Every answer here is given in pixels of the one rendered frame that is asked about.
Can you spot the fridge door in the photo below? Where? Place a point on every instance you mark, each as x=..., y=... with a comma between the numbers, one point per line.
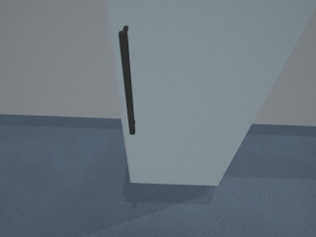
x=200, y=72

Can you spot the handle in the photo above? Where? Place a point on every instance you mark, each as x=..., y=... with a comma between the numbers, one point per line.
x=125, y=63

